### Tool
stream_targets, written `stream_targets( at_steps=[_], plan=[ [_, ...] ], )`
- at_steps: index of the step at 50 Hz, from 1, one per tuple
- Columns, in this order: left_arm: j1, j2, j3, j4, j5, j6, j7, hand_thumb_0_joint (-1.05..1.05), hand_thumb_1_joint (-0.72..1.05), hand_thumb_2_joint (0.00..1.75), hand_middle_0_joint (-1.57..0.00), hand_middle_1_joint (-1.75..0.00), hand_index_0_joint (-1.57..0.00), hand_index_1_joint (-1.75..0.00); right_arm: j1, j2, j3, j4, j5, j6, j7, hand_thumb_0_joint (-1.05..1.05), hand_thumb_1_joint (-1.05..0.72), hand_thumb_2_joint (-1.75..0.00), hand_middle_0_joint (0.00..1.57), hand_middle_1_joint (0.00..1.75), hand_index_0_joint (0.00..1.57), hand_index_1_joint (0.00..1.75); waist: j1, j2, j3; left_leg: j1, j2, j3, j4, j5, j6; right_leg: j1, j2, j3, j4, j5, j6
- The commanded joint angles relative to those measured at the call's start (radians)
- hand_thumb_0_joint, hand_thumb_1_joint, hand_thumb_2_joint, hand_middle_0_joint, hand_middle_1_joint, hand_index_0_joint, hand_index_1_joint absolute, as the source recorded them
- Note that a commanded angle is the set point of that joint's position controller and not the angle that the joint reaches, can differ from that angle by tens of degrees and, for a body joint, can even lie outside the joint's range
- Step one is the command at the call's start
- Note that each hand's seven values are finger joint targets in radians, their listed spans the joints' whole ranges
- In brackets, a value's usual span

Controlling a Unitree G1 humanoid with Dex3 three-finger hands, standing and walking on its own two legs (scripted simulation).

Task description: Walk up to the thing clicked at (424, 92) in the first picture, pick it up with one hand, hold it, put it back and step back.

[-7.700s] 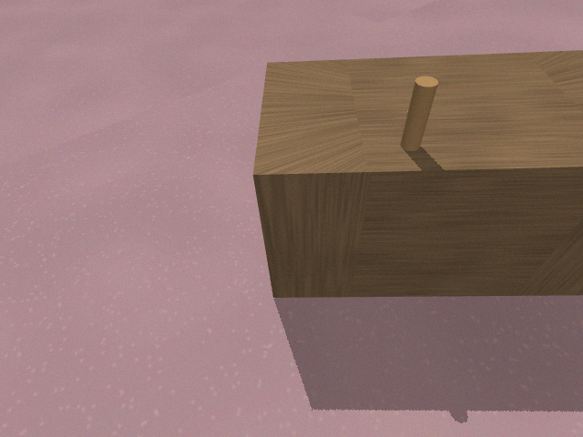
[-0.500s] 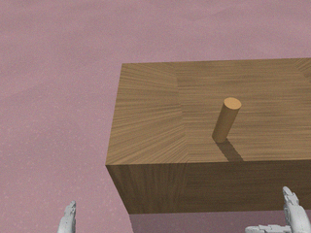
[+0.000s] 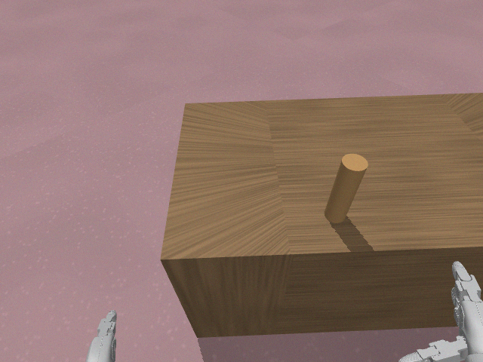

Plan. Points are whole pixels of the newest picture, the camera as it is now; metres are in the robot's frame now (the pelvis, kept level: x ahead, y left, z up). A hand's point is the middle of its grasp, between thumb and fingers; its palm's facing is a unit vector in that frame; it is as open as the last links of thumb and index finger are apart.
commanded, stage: rise first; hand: right
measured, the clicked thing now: (343, 191) +0.47 -0.22 -0.04
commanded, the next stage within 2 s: go down in 0.50 s
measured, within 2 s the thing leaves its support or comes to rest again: neither
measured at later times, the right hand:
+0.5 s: hand (447, 324) +0.17 -0.27 +0.02, palm faces +0.32 +0.87 -0.37, open 17.4 cm
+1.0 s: hand (463, 272) +0.23 -0.31 +0.05, palm faces +0.33 +0.92 -0.20, open 17.5 cm
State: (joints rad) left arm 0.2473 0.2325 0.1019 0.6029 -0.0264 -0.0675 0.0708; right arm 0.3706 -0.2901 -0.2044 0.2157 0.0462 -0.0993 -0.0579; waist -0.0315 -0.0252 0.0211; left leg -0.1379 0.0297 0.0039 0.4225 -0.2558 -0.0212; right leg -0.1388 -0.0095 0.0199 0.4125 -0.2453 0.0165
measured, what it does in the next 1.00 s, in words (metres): stands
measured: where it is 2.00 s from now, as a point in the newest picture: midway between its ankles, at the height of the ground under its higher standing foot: outside the picture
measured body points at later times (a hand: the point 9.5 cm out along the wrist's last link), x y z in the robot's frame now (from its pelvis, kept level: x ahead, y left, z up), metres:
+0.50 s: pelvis -0.01 +0.00 +0.00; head -0.02 +0.02 +0.45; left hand +0.15 +0.27 -0.09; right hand +0.15 -0.31 +0.04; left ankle -0.02 +0.13 -0.74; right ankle -0.01 -0.13 -0.74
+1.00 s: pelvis -0.02 +0.01 -0.01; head -0.02 +0.00 +0.44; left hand +0.15 +0.27 -0.09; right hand +0.21 -0.36 +0.06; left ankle -0.02 +0.13 -0.74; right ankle -0.01 -0.13 -0.74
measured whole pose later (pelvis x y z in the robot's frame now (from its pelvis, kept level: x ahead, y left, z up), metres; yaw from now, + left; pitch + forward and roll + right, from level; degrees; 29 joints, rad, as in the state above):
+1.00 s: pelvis -0.02 +0.01 -0.01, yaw -1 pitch +0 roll +0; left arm 0.17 0.23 0.08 0.71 -0.02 -0.13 0.10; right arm 0.03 -0.41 -0.44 0.47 0.17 -0.27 0.20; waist 0.00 0.01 -0.01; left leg -0.26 0.03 0.03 0.52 -0.27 -0.02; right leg -0.27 -0.01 0.04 0.52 -0.26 0.02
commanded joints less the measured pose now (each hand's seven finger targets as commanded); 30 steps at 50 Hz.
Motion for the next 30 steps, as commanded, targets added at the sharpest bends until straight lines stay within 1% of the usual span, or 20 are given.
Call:
stream_targets(
  at_steps=[1, 3, 4, 5, 7, 8, 10, 11, 13, 15, 16, 20, 21, 22, 24, 26, 27, 28, 29, 30],
  plan=[
    [-0.064, 0.156, 0.073, -0.141, 0.000, -0.051, 0.006, 0.00, -0.55, 0.07, -0.06, -0.06, -0.05, -0.06, -0.060, -0.191, -0.101, -0.198, 0.000, -0.061, -0.012, 0.00, 0.53, -0.05, 0.05, 0.06, 0.05, 0.06, 0.005, 0.009, -0.072, 0.011, -0.026, 0.052, -0.059, 0.225, 0.016, 0.021, 0.016, -0.052, -0.053, 0.239, -0.023],
    [-0.066, 0.107, 0.034, -0.117, -0.001, -0.050, -0.002, 0.00, -0.55, 0.07, -0.06, -0.06, -0.05, -0.06, -0.053, -0.182, -0.100, -0.217, -0.001, -0.065, -0.008, 0.00, 0.54, -0.05, 0.05, 0.06, 0.05, 0.06, -0.004, -0.016, -0.052, 0.004, -0.023, 0.049, -0.065, 0.201, 0.017, 0.008, 0.020, -0.055, -0.057, 0.216, -0.023],
    [-0.064, 0.103, 0.031, -0.130, -0.001, -0.052, -0.005, 0.00, -0.56, 0.07, -0.05, -0.06, -0.05, -0.06, -0.050, -0.192, -0.115, -0.231, 0.000, -0.069, -0.008, 0.00, 0.55, -0.05, 0.05, 0.06, 0.05, 0.06, -0.006, -0.001, -0.057, 0.018, -0.023, 0.051, -0.067, 0.204, 0.017, 0.003, 0.017, -0.053, -0.055, 0.220, -0.025],
    [-0.069, 0.140, 0.067, -0.121, -0.001, -0.053, -0.002, 0.00, -0.55, 0.06, -0.06, -0.06, -0.05, -0.06, -0.040, -0.194, -0.114, -0.227, 0.001, -0.069, -0.008, 0.00, 0.54, -0.05, 0.05, 0.06, 0.05, 0.06, -0.002, -0.012, -0.059, 0.014, -0.026, 0.050, -0.065, 0.201, 0.019, 0.003, 0.015, -0.052, -0.060, 0.213, -0.023],
    [-0.078, 0.126, 0.052, -0.143, 0.001, -0.058, -0.005, 0.00, -0.54, 0.06, -0.05, -0.06, -0.05, -0.06, -0.054, -0.189, -0.113, -0.267, 0.000, -0.077, -0.006, 0.00, 0.55, -0.05, 0.05, 0.06, 0.05, 0.06, -0.001, -0.019, -0.071, 0.018, -0.028, 0.052, -0.061, 0.212, 0.021, 0.015, 0.012, -0.050, -0.062, 0.225, -0.021],
    [-0.068, 0.123, 0.049, -0.110, 0.000, -0.056, -0.006, 0.00, -0.54, 0.06, -0.06, -0.06, -0.06, -0.06, -0.033, -0.178, -0.095, -0.239, 0.001, -0.076, -0.003, 0.00, 0.54, -0.05, 0.05, 0.06, 0.05, 0.06, -0.001, -0.015, -0.044, 0.010, -0.030, 0.052, -0.065, 0.189, 0.021, 0.004, 0.014, -0.050, -0.066, 0.201, -0.022],
    [-0.109, 0.113, 0.044, -0.119, 0.001, -0.062, -0.006, 0.00, -0.55, 0.07, -0.06, -0.06, -0.05, -0.06, -0.060, -0.192, -0.113, -0.286, -0.001, -0.086, -0.005, 0.00, 0.54, -0.05, 0.05, 0.06, 0.05, 0.06, -0.010, -0.038, -0.054, 0.015, -0.029, 0.052, -0.063, 0.179, 0.024, 0.001, 0.012, -0.048, -0.068, 0.196, -0.019],
    [-0.098, 0.152, 0.079, -0.124, 0.002, -0.065, -0.003, 0.00, -0.56, 0.07, -0.06, -0.06, -0.05, -0.07, -0.056, -0.200, -0.123, -0.272, 0.001, -0.087, -0.006, 0.00, 0.53, -0.05, 0.05, 0.06, 0.05, 0.06, 0.002, -0.020, -0.063, 0.013, -0.028, 0.052, -0.065, 0.176, 0.022, 0.012, 0.013, -0.048, -0.064, 0.192, -0.021],
    [-0.092, 0.122, 0.048, -0.137, 0.003, -0.067, -0.005, 0.00, -0.56, 0.07, -0.06, -0.06, -0.05, -0.07, -0.039, -0.187, -0.118, -0.279, -0.001, -0.089, -0.003, 0.00, 0.53, -0.05, 0.05, 0.06, 0.05, 0.06, -0.004, 0.013, -0.077, 0.021, -0.027, 0.052, -0.068, 0.192, 0.019, 0.014, 0.014, -0.049, -0.059, 0.208, -0.025],
    [-0.089, 0.170, 0.096, -0.128, 0.004, -0.071, 0.001, 0.00, -0.56, 0.07, -0.06, -0.06, -0.05, -0.07, -0.032, -0.204, -0.137, -0.265, 0.001, -0.096, -0.005, 0.00, 0.53, -0.05, 0.05, 0.06, 0.05, 0.06, 0.002, 0.011, -0.066, 0.012, -0.027, 0.051, -0.065, 0.187, 0.019, 0.022, 0.014, -0.049, -0.057, 0.203, -0.024],
    [-0.099, 0.175, 0.099, -0.134, 0.006, -0.072, 0.002, 0.00, -0.56, 0.08, -0.06, -0.06, -0.05, -0.07, -0.039, -0.199, -0.126, -0.281, 0.000, -0.099, -0.004, 0.00, 0.52, -0.06, 0.05, 0.06, 0.05, 0.06, -0.001, 0.017, -0.067, 0.010, -0.029, 0.054, -0.066, 0.180, 0.019, 0.026, 0.014, -0.046, -0.060, 0.200, -0.024],
    [-0.098, 0.119, 0.064, -0.128, 0.002, -0.078, -0.004, 0.00, -0.56, 0.08, -0.06, -0.06, -0.05, -0.07, -0.054, -0.204, -0.142, -0.288, -0.001, -0.111, -0.003, 0.00, 0.53, -0.06, 0.05, 0.06, 0.05, 0.06, -0.013, 0.008, -0.049, 0.007, -0.024, 0.052, -0.077, 0.137, 0.018, 0.009, 0.020, -0.047, -0.067, 0.158, -0.026],
    [-0.095, 0.108, 0.052, -0.134, 0.003, -0.079, -0.006, 0.00, -0.56, 0.08, -0.06, -0.06, -0.05, -0.07, -0.052, -0.195, -0.131, -0.284, -0.001, -0.114, -0.002, 0.00, 0.53, -0.06, 0.05, 0.06, 0.05, 0.06, -0.008, 0.016, -0.048, 0.005, -0.024, 0.052, -0.078, 0.136, 0.018, 0.008, 0.019, -0.049, -0.066, 0.157, -0.028],
    [-0.085, 0.132, 0.076, -0.129, 0.003, -0.081, -0.004, 0.00, -0.56, 0.08, -0.06, -0.06, -0.05, -0.07, -0.048, -0.196, -0.134, -0.290, -0.001, -0.116, -0.002, 0.00, 0.53, -0.06, 0.05, 0.06, 0.05, 0.06, -0.005, 0.019, -0.045, 0.004, -0.025, 0.054, -0.075, 0.140, 0.019, 0.007, 0.016, -0.048, -0.071, 0.161, -0.027],
    [-0.074, 0.098, 0.047, -0.084, 0.003, -0.080, -0.011, 0.00, -0.56, 0.08, -0.06, -0.07, -0.05, -0.07, -0.045, -0.198, -0.137, -0.306, -0.002, -0.123, 0.001, 0.00, 0.53, -0.06, 0.05, 0.06, 0.05, 0.06, -0.014, -0.036, -0.041, -0.001, -0.023, 0.052, -0.070, 0.144, 0.023, 0.003, 0.017, -0.050, -0.072, 0.164, -0.022],
    [-0.094, 0.145, 0.088, -0.118, 0.002, -0.086, -0.007, 0.00, -0.56, 0.08, -0.06, -0.06, -0.05, -0.07, -0.037, -0.210, -0.151, -0.323, 0.000, -0.128, 0.000, 0.00, 0.52, -0.06, 0.05, 0.06, 0.05, 0.06, -0.011, -0.013, -0.065, 0.010, -0.026, 0.053, -0.067, 0.162, 0.023, 0.010, 0.015, -0.047, -0.066, 0.183, -0.021],
    [-0.060, 0.138, 0.080, -0.083, 0.003, -0.083, -0.010, 0.00, -0.56, 0.08, -0.06, -0.07, -0.05, -0.07, 0.008, -0.185, -0.137, -0.250, 0.001, -0.122, 0.004, 0.00, 0.52, -0.06, 0.05, 0.06, 0.05, 0.06, -0.002, 0.018, -0.039, 0.004, -0.029, 0.057, -0.070, 0.159, 0.021, 0.000, 0.013, -0.047, -0.066, 0.179, -0.024],
    [-0.105, 0.110, 0.046, -0.119, 0.002, -0.087, -0.015, 0.00, -0.56, 0.09, -0.06, -0.07, -0.05, -0.07, -0.035, -0.197, -0.138, -0.330, -0.001, -0.131, 0.004, 0.00, 0.52, -0.06, 0.05, 0.06, 0.05, 0.06, -0.015, -0.021, -0.059, 0.012, -0.026, 0.055, -0.068, 0.159, 0.022, 0.000, 0.016, -0.047, -0.067, 0.180, -0.020],
    [-0.092, 0.136, 0.075, -0.092, 0.004, -0.086, -0.010, 0.00, -0.50, 0.01, -0.06, -0.06, -0.07, -0.05, -0.015, -0.210, -0.162, -0.278, -0.001, -0.128, 0.001, 0.00, 0.46, -0.09, 0.03, 0.07, 0.04, 0.07, -0.011, -0.017, -0.056, 0.009, -0.026, 0.054, -0.068, 0.155, 0.023, -0.001, 0.016, -0.047, -0.067, 0.176, -0.021],
    [-0.151, 0.096, 0.036, -0.067, 0.030, -0.087, -0.025, 0.00, -0.57, 0.09, -0.06, -0.06, -0.05, -0.07, -0.060, -0.115, -0.123, -0.395, 0.000, -0.160, 0.013, 0.00, 0.47, -0.07, 0.05, 0.06, 0.05, 0.06, -0.003, -0.035, -0.076, -0.024, -0.037, 0.048, -0.045, 0.151, 0.021, -0.013, 0.012, -0.031, -0.046, 0.160, -0.021]
  ],
)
